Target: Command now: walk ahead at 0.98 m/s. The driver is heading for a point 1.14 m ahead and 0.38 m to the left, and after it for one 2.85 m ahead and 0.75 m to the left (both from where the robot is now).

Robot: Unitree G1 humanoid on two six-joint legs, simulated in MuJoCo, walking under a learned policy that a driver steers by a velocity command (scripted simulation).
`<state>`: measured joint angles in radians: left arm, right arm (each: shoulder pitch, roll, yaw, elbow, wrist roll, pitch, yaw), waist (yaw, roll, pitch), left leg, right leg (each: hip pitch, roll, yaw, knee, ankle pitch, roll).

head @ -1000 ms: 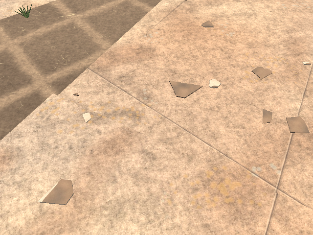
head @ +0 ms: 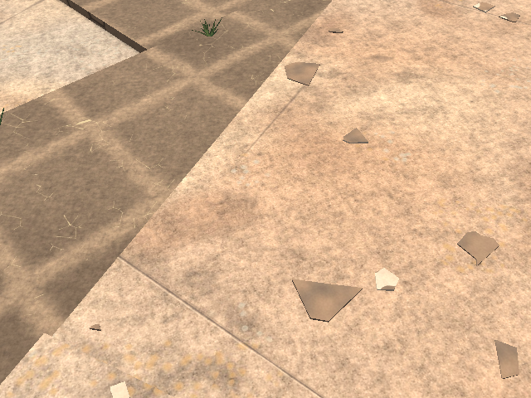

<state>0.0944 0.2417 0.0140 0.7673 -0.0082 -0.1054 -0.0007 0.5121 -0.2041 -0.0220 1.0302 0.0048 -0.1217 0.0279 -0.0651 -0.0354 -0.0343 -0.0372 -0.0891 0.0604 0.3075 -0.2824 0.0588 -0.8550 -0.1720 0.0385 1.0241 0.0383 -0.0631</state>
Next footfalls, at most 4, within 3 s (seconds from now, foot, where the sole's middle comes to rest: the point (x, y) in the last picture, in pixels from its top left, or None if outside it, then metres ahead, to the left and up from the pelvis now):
0.20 right None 0.44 -0.16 -0.80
0.68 left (215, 312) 0.83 0.13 -0.82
1.10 right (199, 214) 1.22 0.19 -0.82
1.56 left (104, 262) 1.14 0.54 -0.95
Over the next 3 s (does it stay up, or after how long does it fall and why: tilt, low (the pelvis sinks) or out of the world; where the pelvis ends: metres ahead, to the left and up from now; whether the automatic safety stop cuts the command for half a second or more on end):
stays up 1.70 0.50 -0.18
